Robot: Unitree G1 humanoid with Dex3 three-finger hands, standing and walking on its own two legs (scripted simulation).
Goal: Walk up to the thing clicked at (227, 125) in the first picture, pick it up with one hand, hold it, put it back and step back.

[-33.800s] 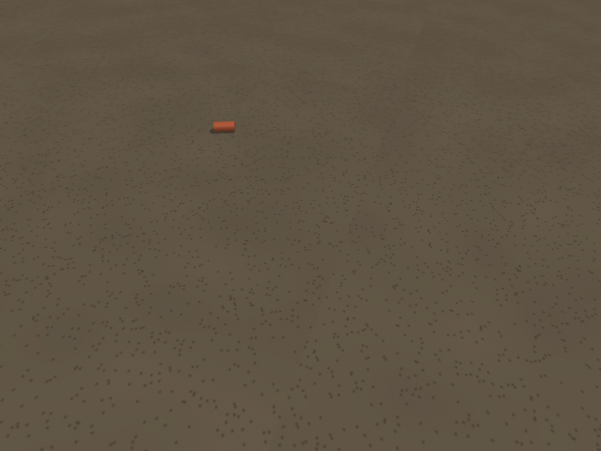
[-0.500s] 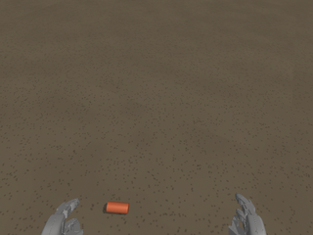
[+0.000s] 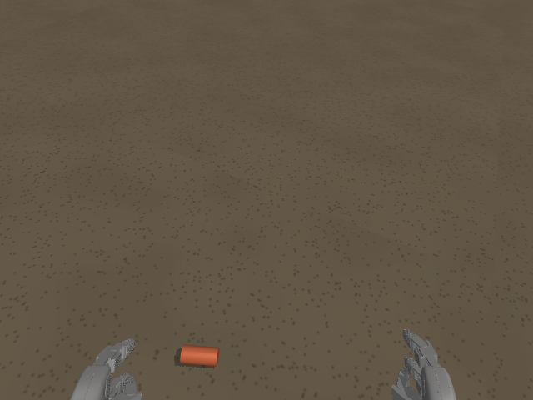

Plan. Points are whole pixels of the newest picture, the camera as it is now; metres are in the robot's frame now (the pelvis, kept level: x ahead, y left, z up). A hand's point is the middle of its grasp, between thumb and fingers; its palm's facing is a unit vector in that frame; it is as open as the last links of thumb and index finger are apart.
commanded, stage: home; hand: left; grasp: from above
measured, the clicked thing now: (200, 355) +0.40 +0.19 -0.68
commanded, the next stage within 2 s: stand in 0.16 s
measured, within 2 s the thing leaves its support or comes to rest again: neither
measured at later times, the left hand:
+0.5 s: hand out of the picture +0.12 +0.22 -0.10, palm faces +0.03 -0.94 -0.33, open 7.4 cm
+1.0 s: hand out of the picture +0.02 +0.24 -0.10, palm faces +0.07 -0.95 -0.32, open 7.4 cm
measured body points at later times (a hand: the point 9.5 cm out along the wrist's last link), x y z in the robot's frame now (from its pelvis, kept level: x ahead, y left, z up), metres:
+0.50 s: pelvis -0.02 +0.00 +0.03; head +0.01 +0.01 +0.48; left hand +0.12 +0.27 -0.07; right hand +0.11 -0.27 -0.08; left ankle -0.01 +0.12 -0.68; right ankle +0.00 -0.14 -0.68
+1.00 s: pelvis -0.02 +0.00 +0.06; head -0.03 +0.00 +0.51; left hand +0.02 +0.28 -0.08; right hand +0.06 -0.27 -0.08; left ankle -0.01 +0.12 -0.68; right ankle +0.00 -0.14 -0.68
